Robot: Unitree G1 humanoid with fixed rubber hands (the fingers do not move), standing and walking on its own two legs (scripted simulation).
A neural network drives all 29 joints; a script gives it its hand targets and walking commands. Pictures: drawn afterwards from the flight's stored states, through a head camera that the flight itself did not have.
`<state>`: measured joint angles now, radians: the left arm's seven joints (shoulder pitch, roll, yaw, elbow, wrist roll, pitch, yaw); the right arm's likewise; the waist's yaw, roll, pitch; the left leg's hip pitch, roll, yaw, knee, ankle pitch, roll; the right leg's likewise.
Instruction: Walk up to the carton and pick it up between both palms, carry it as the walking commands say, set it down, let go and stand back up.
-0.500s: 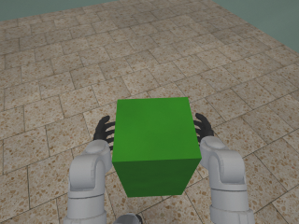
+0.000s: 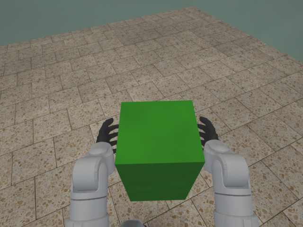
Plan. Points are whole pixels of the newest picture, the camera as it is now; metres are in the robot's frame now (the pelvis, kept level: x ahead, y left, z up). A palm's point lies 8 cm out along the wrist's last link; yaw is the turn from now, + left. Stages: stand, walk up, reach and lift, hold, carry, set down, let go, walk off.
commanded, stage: carry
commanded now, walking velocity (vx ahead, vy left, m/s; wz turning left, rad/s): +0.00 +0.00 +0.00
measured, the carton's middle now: (157, 157) +0.29 +0.01 +0.03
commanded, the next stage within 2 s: hold in 1.14 s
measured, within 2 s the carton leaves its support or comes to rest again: neither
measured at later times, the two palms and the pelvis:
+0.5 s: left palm (97, 143) +0.30 +0.16 +0.08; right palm (196, 137) +0.32 -0.09 +0.08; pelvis +0.01 +0.02 +0.00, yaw +1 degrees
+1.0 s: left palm (103, 148) +0.29 +0.15 +0.06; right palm (200, 143) +0.31 -0.11 +0.06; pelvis +0.01 +0.01 +0.00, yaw +1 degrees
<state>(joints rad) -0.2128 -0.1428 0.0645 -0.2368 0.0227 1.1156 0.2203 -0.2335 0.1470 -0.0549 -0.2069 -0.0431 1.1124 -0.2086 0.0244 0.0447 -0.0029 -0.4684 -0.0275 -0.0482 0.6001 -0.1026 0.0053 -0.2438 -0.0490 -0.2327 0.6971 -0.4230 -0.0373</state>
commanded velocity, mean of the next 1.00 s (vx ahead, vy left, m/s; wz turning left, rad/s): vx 0.00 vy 0.00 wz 0.00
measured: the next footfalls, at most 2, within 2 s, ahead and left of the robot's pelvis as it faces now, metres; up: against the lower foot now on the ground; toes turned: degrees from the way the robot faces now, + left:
none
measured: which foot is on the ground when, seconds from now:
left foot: down 0.00-1.00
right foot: down 0.00-1.00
